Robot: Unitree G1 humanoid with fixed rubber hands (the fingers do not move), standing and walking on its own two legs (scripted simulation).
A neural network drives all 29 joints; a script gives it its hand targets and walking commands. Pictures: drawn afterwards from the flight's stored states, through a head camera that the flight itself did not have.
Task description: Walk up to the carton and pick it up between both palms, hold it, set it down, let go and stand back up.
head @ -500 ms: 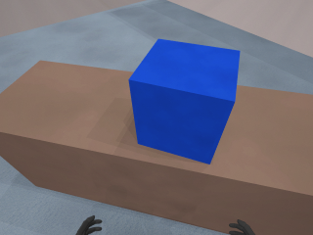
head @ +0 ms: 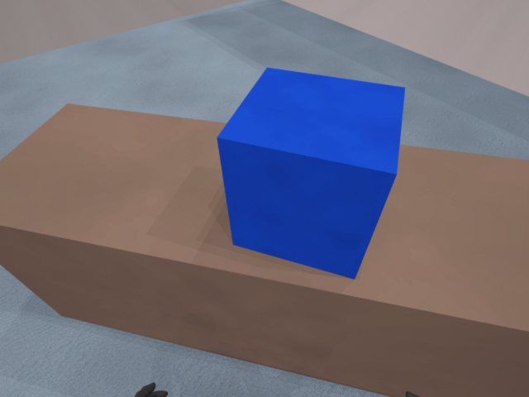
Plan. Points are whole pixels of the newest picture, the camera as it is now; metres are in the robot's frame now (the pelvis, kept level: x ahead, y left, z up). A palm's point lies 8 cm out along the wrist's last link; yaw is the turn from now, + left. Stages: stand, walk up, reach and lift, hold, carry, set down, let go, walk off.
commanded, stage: stand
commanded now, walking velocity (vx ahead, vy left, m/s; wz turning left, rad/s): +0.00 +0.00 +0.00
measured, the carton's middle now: (310, 173) +0.54 -0.07 +0.02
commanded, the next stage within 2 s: walk up in 0.26 s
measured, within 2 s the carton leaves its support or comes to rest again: neither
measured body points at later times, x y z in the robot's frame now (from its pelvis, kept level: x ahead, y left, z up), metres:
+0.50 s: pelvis +0.01 +0.00 +0.00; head +0.01 +0.00 +0.45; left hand +0.08 +0.23 -0.13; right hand +0.09 -0.23 -0.13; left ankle +0.00 +0.12 -0.73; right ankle +0.00 -0.12 -0.73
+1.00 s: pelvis +0.07 -0.03 -0.01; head +0.08 -0.04 +0.44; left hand +0.14 +0.22 -0.13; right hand +0.12 -0.29 -0.14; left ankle +0.01 +0.12 -0.72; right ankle +0.01 -0.12 -0.73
